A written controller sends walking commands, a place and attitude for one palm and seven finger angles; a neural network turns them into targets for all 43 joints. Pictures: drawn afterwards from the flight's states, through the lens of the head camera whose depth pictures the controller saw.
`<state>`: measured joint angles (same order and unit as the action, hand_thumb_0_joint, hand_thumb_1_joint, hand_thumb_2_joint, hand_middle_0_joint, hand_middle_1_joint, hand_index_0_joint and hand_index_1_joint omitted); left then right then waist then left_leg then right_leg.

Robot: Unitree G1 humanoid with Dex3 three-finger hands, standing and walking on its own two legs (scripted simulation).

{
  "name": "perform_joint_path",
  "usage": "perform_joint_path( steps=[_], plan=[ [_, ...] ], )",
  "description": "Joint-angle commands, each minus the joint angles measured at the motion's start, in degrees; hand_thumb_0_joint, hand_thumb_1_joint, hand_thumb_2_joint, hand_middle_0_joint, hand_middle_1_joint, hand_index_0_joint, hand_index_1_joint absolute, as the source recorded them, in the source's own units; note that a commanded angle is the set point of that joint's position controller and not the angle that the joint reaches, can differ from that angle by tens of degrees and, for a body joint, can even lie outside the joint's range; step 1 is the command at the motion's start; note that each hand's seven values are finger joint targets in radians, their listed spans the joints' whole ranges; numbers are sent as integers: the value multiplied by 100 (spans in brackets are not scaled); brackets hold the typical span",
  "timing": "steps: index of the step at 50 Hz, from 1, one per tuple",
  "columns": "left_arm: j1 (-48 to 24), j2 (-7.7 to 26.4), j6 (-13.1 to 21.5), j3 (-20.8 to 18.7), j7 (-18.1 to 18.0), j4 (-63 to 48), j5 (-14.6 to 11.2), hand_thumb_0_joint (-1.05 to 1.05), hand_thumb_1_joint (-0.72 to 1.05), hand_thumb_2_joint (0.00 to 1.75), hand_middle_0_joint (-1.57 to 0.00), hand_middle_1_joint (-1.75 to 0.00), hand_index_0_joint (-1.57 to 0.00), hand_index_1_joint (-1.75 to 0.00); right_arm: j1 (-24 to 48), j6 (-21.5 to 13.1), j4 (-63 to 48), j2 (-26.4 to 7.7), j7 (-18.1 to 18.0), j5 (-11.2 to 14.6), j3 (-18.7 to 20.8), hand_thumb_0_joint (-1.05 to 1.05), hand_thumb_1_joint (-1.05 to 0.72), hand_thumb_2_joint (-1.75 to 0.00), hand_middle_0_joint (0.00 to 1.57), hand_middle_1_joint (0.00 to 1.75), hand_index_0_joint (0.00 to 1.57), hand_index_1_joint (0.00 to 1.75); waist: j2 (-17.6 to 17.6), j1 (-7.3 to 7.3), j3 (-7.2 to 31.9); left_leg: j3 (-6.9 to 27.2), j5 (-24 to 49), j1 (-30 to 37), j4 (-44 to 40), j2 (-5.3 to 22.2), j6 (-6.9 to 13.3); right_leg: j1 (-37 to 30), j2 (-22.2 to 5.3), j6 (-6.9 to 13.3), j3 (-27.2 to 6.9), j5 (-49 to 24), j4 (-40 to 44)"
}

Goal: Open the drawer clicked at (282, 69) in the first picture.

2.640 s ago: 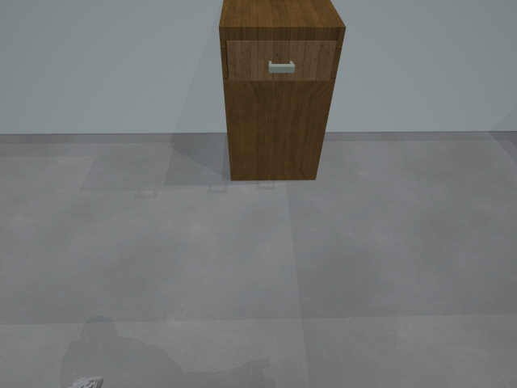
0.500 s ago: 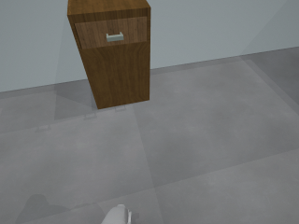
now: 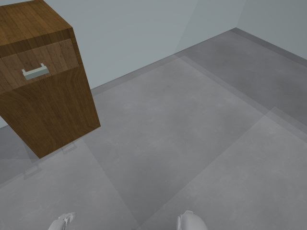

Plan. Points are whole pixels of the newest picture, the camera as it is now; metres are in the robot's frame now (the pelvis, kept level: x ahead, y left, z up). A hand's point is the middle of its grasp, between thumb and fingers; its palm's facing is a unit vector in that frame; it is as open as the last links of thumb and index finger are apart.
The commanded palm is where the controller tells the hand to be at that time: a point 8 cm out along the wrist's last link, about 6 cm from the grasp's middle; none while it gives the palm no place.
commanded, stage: walk to a spot facing it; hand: left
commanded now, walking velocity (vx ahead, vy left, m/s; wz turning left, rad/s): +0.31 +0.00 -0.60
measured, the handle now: (34, 70) +0.79 +0.60 -0.10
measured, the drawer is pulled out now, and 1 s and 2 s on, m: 0.00 0.00 0.00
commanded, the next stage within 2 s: turn to face it in 0.92 s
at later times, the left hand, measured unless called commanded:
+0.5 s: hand (114, 185) +0.29 +0.14 -0.17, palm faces -0.19 -0.95 -0.23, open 7.2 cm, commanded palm none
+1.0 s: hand (133, 139) +0.47 +0.09 -0.17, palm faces -0.47 -0.86 -0.18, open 7.4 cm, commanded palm none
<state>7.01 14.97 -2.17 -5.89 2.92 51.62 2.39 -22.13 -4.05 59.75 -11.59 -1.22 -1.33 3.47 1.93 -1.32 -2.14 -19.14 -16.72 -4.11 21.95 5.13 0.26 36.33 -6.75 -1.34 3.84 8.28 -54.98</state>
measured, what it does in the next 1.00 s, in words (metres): walks ahead, turning right: right foot, then left foot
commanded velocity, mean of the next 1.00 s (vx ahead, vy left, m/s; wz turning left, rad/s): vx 0.17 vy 0.00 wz -0.53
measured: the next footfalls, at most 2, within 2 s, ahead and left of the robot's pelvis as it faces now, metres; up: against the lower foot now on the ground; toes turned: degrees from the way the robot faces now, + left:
right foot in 0.18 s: +0.21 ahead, -0.15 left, +0.00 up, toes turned -14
left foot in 0.64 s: +0.38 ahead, +0.05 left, +0.00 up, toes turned -12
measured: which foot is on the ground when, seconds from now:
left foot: down 0.00-0.18, up 0.20-0.62, down 0.64-1.00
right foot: up 0.00-0.16, down 0.18-0.64, up 0.66-1.00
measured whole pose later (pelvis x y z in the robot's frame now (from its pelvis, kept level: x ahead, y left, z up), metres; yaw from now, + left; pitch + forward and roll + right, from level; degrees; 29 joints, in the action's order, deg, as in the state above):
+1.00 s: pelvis +0.31 -0.04 +0.00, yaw -32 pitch -1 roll -1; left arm 11.1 12.4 -4.1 -5.8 1.7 54.0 1.5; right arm -15.7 -0.8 56.4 -10.5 -1.5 -1.4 3.2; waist 1.6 -0.1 -3.8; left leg -18.9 -16.9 -8.9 27.8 8.3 0.2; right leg 29.3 -5.3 -3.5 4.8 17.7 -53.4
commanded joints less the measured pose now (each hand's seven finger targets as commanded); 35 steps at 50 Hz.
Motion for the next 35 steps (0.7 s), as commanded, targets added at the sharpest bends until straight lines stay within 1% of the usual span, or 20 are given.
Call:
perform_joint_path(
  steps=[1,4,6,7,8,9,10,11,13,16,18,22,25,28,29,30,31,32,33,35],
  plan=[
    [-785,-212,141,175,81,-580,-36,0,90,90,-20,-30,-20,-30,-393,-115,-226,-749,26,-40,76,0,-90,-90,20,30,20,30,-784,-192,-424,656,1728,304,-879,1671,594,164,37,120,124,114,1015],
    [-976,-163,197,194,65,-615,-42,0,90,90,-20,-30,-20,-30,-577,-61,-164,-811,33,-65,82,0,-90,-90,20,30,20,30,-862,-239,-395,415,2754,558,-490,1691,494,-249,316,317,374,448,1489],
    [-407,-13,266,155,42,-466,-46,0,90,90,-20,-30,-20,-30,-475,-37,-222,-992,33,-47,117,0,-90,-90,20,30,20,30,-1003,61,39,83,4424,760,609,1634,376,-1134,658,529,641,854,1932],
    [310,180,333,97,21,-235,-39,0,90,90,-20,-30,-20,-30,-409,-19,-294,-1077,50,-14,110,0,-90,-90,20,30,20,30,-899,405,485,-117,4752,366,1731,1445,187,-2359,924,628,834,627,2294],
    [1191,681,409,-28,-41,27,-33,0,90,90,-20,-30,-20,-30,-363,3,-402,-975,129,57,75,0,-90,-90,20,30,20,30,-220,850,1084,-118,3579,-1073,3199,1319,-46,-4293,449,858,208,126,2486],
    [1873,1406,449,-213,-144,141,-84,0,90,90,-20,-30,-20,-30,-342,-4,-689,-534,133,130,-6,0,-90,-90,20,30,20,30,923,979,1797,143,-1413,-3133,5099,341,-432,-5768,-1458,1587,-2801,-697,2806],
    [2017,1695,380,-258,-203,221,-239,0,90,90,-20,-30,-20,-30,262,5,-856,-627,62,126,2,0,-90,-90,20,30,20,30,658,1029,1695,1086,-1822,-3693,5900,274,-351,-5397,-1893,1907,-3530,-1287,3380],
    [1574,1520,374,-198,-211,59,-233,0,90,90,-20,-30,-20,-30,352,0,-890,-621,48,107,48,0,-90,-90,20,30,20,30,472,799,1340,1537,-1226,-3745,6107,418,-332,-4742,-1685,1749,-3229,-583,3574],
    [665,868,408,-28,-273,-149,-213,0,90,90,-20,-30,-20,-30,419,111,-722,-638,64,10,69,0,-90,-90,20,30,20,30,4,322,435,1735,-326,-3253,5477,737,-345,-3038,-1117,1374,-2161,49,3935],
    [365,611,507,51,-296,-140,-119,0,90,90,-20,-30,-20,-30,-21,279,-546,-421,78,-40,39,0,-90,-90,20,30,20,30,204,-121,233,1612,-93,-2601,4581,613,-436,-1921,-643,1206,-1406,-204,4105],
    [490,568,546,49,-291,-40,-104,0,90,90,-20,-30,-20,-30,59,288,-576,-351,109,-37,40,0,-90,-90,20,30,20,30,300,-132,267,1585,88,-2572,4091,501,-458,-1888,-478,1210,-1368,-117,4132],
    [872,539,560,14,-266,51,-106,0,90,90,-20,-30,-20,-30,876,230,-913,-329,162,-35,42,0,-90,-90,20,30,20,30,392,143,218,1595,258,-2751,3056,340,-452,-2183,-416,1274,-1627,199,4101],
    [962,630,528,2,-259,39,-101,0,90,90,-20,-30,-20,-30,1278,168,-1094,-307,181,1,18,0,-90,-90,20,30,20,30,531,250,131,1541,158,-2330,2218,109,-397,-2167,-435,1248,-1830,182,3982],
    [1014,681,471,-31,-260,35,-114,0,90,90,-20,-30,-20,-30,1380,102,-1157,-377,143,39,34,0,-90,-90,20,30,20,30,521,252,111,1461,114,-1600,1378,-125,-350,-2141,-423,1140,-2003,-142,3642],
    [927,694,440,-40,-263,13,-138,0,90,90,-20,-30,-20,-30,1149,76,-1084,-432,111,41,31,0,-90,-90,20,30,20,30,474,110,166,1400,320,-1044,866,-169,-351,-1981,-289,1016,-1902,-130,3369],
    [900,525,417,-23,-266,-37,-155,0,90,90,-20,-30,-20,-30,740,29,-941,-621,46,33,65,0,-90,-90,20,30,20,30,154,-69,343,1577,445,-5,254,13,-276,-1454,19,805,-1727,-87,2715],
    [1028,205,389,30,-214,-100,-207,0,90,90,-20,-30,-20,-30,158,-3,-810,-1207,-14,-37,181,0,-90,-90,20,30,20,30,-1152,-294,704,2955,182,1098,-213,1229,107,-465,726,459,-1092,946,1315],
    [1032,61,419,78,-173,-220,-186,0,90,90,-20,-30,-20,-30,-268,70,-788,-1592,3,-46,229,0,-90,-90,20,30,20,30,-1977,-360,796,4099,431,1271,-643,2520,709,298,983,180,-298,2744,-318],
    [976,284,365,47,-190,-160,-120,0,90,90,-20,-30,-20,-30,37,117,-858,-1347,-3,-18,164,0,-90,-90,20,30,20,30,-1513,-308,614,3987,-89,532,-751,2603,827,257,604,143,-571,2619,-1041],
    [829,261,310,-23,-99,-49,-78,0,90,90,-20,-30,-20,-30,614,91,-985,-908,-23,-4,29,0,-90,-90,20,30,20,30,-989,-54,-17,2980,379,-351,-864,2039,639,175,321,55,-458,1860,-1492]
  ],
)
